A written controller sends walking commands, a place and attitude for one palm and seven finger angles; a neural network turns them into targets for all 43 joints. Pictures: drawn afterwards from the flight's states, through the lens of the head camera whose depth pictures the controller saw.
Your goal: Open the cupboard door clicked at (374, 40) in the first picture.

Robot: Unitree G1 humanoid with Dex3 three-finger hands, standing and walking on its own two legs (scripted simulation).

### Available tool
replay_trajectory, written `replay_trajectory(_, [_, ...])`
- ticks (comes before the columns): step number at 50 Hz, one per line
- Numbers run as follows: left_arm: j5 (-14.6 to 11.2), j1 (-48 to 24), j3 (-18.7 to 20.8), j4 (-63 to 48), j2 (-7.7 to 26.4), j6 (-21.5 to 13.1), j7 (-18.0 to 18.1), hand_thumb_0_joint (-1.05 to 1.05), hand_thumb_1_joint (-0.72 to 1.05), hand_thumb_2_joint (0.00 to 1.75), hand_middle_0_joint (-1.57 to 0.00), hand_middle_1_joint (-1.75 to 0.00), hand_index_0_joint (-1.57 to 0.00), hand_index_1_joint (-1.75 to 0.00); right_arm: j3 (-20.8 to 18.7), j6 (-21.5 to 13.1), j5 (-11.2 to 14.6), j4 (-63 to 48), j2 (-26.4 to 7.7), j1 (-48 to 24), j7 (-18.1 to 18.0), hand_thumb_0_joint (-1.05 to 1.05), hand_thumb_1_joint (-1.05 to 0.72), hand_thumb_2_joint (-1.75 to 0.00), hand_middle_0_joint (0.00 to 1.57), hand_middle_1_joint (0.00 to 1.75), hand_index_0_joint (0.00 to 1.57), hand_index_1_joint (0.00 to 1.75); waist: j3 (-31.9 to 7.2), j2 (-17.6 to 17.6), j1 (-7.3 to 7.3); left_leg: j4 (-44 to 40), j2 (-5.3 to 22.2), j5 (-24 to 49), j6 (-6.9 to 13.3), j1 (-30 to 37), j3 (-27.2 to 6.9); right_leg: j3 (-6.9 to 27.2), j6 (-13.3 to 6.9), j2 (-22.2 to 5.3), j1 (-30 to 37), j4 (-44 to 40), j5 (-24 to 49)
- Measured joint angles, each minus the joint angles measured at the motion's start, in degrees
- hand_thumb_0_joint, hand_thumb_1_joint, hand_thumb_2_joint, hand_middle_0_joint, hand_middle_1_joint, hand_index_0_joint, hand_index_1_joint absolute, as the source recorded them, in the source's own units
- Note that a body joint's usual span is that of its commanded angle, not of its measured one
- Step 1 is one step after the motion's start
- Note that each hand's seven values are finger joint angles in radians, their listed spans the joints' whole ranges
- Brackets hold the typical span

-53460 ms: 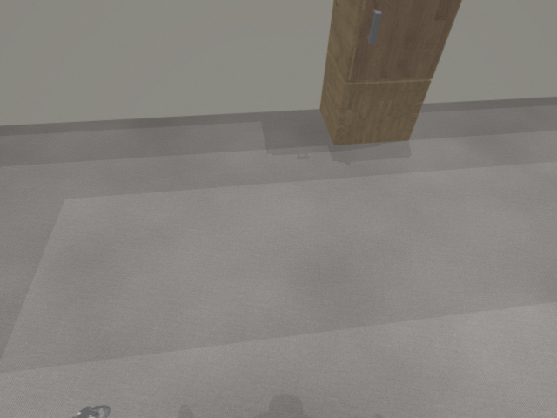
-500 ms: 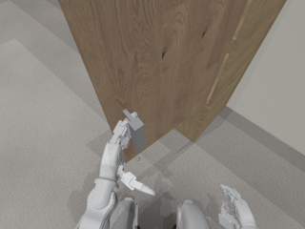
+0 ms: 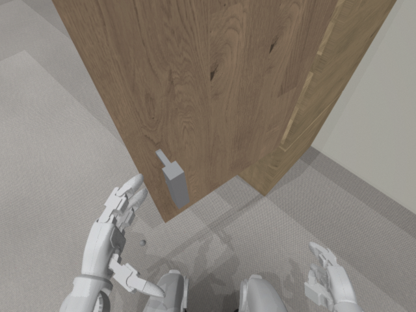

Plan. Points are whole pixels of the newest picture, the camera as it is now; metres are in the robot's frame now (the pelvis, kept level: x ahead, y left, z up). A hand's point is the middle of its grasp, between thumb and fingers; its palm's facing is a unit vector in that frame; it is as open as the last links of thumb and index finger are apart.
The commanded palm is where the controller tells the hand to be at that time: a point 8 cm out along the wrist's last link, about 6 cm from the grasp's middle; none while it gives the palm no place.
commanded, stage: slide the hand sideways off the handle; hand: left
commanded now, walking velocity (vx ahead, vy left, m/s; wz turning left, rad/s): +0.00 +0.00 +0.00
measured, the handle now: (171, 178) +0.35 +0.10 +0.04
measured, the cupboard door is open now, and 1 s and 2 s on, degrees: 80 80 80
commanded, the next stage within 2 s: draw the hand back to the body in 0.14 s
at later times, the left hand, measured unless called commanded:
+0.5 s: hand (102, 244) +0.22 +0.17 +0.09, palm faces -0.05 -1.00 -0.05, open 16.3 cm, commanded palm +0.19 +0.23 +0.10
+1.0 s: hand (21, 227) +0.21 +0.24 +0.17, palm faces +0.22 -0.91 -0.37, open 14.3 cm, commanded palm +0.18 +0.29 +0.20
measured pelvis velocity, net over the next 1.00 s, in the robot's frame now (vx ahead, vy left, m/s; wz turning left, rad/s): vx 0.03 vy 0.03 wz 0.00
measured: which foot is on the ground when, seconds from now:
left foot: down 0.00-1.00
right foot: down 0.00-1.00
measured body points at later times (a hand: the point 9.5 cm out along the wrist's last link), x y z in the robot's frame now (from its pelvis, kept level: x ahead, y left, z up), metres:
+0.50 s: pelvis +0.00 +0.02 +0.02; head +0.06 +0.01 +0.46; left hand +0.21 +0.22 +0.09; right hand +0.18 -0.21 -0.06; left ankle +0.02 +0.13 -0.62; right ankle +0.02 -0.09 -0.62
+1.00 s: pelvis +0.03 +0.03 +0.09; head +0.04 +0.02 +0.54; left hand +0.20 +0.28 +0.19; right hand +0.21 -0.19 +0.02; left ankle +0.02 +0.13 -0.62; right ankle +0.02 -0.09 -0.62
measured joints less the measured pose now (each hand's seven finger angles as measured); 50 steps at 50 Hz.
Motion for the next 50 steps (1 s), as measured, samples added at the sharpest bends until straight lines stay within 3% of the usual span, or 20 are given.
replay_trajectory(7, [-3.39, 1.63, 4.35, -1.16, 1.87, 0.16, -4.32, -0.01, -0.5, 0.3, -0.16, -0.31, -0.17, -0.31, -0.36, -1.07, 0.48, 0.63, -0.49, -0.04, -1.06, 0.02, -0.9, -0.89, 0.2, 0.3, 0.2, 0.3, -0.35, 0.09, 0.23, 1.89, 0.18, -0.6, -0.24, -1.62, -0.76, -0.7, -0.2, 0.17, -1.23, 1.41, -0.52])
replay_trajectory(12, [-4.96, 2.06, 4.65, -2.34, 2.36, 1.07, -6.54, -0.01, -0.5, 0.3, -0.15, -0.3, -0.15, -0.31, -0.27, -1.94, 0.69, 0.7, -0.65, 0.01, -1.55, 0.02, -0.9, -0.89, 0.2, 0.3, 0.2, 0.3, -0.43, 0.39, 0.12, 2.79, 0.18, -0.74, 0.01, -2.45, -0.99, -0.9, 0.0, 0.17, -1.75, 1.82, -0.44])
replay_trajectory(16, [-4.66, 2.14, 3.96, -4.81, 2.47, 2.89, -6.12, -0.01, -0.5, 0.3, -0.15, -0.3, -0.15, -0.3, -0.2, -2.16, 0.8, 0.26, -0.36, 0.32, -1.69, 0.02, -0.9, -0.89, 0.2, 0.3, 0.2, 0.3, -0.32, 0.47, 0.1, 3.09, 0.21, -0.79, 0.37, -2.43, -0.86, -0.76, 0.27, 0.21, -1.62, 1.77, -0.21])
replay_trajectory(26, [-4.64, 7.02, 5.44, -12.28, 3.89, 8.83, -3.24, -0.01, -0.5, 0.3, -0.15, -0.3, -0.15, -0.3, 1.6, -0.88, 1.91, -1.34, 1.21, 3.13, -2.39, 0.02, -0.9, -0.89, 0.2, 0.3, 0.2, 0.3, 0.52, 1.41, -0.43, -5.27, -0.13, 1.94, 1.28, 7.23, -0.33, -0.29, 1.41, 0.22, 8.37, -7.28, 2.93])
replay_trajectory(38, [-6.84, 10.93, 8.05, -15.38, 6.15, 11.04, -5.69, -0.01, -0.47, 0.31, -0.15, -0.3, -0.15, -0.3, 2.12, -2.86, 2.58, -2.18, -0.3, 4.74, -2.99, 0.02, -0.9, -0.89, 0.2, 0.3, 0.2, 0.3, 1.47, 1.43, -0.47, -13.71, -0.38, 4.01, 1.92, 18.25, -0.18, -0.18, 2.28, 0.36, 19.92, -16.73, 5.55])
replay_trajectory(43, [2.09, 13.45, 7.26, -19.98, 8.69, 20.27, 6.22, -0.01, -0.37, 0.35, -0.16, -0.3, -0.16, -0.3, 2.27, -1.1, 2.09, -1.83, 0.14, 4.85, -4.67, 0.02, -0.9, -0.89, 0.2, 0.3, 0.2, 0.3, 1.83, 1.26, 0.52, -19.86, -0.58, 5.74, 2.2, 25.09, 1.01, 0.95, 2.76, 0.33, 26.16, -22.33, 7.32])
replay_trajectory(46, [4.51, 15.01, 6.76, -21.39, 8.79, 23.98, 10.86, -0.01, -0.28, 0.39, -0.16, -0.3, -0.16, -0.3, 2.7, -0.82, 1.85, -1.37, 0.2, 4.87, -5.15, 0.02, -0.9, -0.89, 0.2, 0.3, 0.2, 0.3, 2.51, 1.83, 0.81, -23.95, -0.84, 7.12, 2.39, 29.36, 1.45, 1.35, 2.96, 0.2, 30.28, -26.27, 8.7])
replay_trajectory(50, [5.75, 14.54, 7.05, -21.76, 9.15, 26.11, 13.83, -0.01, -0.16, 0.44, -0.16, -0.3, -0.16, -0.3, 3.56, -1.46, 1.5, 0.26, 0.1, 4.87, -5.52, 0.02, -0.9, -0.89, 0.2, 0.3, 0.2, 0.3, 3.8, 2.24, 1.54, -28.74, -1.29, 8.8, 2.55, 34.67, 1.67, 1.53, 3.19, -0.09, 35.46, -30.74, 10.19])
